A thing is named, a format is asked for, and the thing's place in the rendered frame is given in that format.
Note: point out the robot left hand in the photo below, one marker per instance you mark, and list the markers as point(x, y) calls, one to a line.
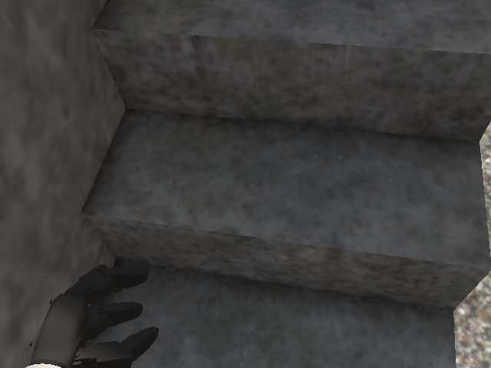
point(70, 322)

